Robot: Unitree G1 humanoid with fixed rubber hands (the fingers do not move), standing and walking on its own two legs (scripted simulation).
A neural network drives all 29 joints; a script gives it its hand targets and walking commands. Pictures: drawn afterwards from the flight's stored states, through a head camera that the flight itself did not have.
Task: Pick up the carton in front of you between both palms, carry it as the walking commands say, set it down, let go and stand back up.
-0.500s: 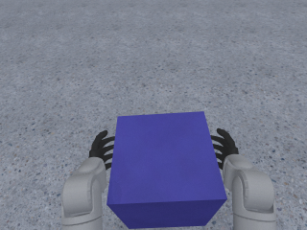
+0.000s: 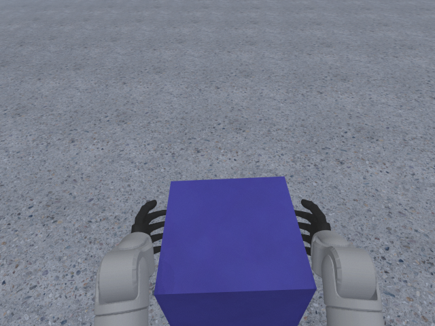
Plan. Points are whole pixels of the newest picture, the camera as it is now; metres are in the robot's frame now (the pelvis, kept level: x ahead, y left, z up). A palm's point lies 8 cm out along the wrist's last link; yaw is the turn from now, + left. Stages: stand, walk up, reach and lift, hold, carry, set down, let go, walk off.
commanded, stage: carry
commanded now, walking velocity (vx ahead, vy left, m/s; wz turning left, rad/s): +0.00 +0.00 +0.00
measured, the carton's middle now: (231, 262) +0.27 +0.00 +0.00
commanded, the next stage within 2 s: hold in 0.84 s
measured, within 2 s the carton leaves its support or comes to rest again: neither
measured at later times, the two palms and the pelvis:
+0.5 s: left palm (145, 257) +0.26 +0.15 +0.05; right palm (317, 256) +0.25 -0.15 +0.04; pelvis -0.03 +0.00 +0.01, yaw +0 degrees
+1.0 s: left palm (142, 268) +0.23 +0.15 +0.05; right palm (322, 269) +0.23 -0.15 +0.05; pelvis -0.05 +0.00 +0.01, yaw -1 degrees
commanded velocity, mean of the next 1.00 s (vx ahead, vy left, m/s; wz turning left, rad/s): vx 0.00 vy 0.00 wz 0.00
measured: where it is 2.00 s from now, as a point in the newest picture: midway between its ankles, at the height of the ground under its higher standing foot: outside the picture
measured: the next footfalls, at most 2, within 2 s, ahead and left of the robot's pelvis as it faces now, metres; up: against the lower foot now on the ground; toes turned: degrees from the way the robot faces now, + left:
none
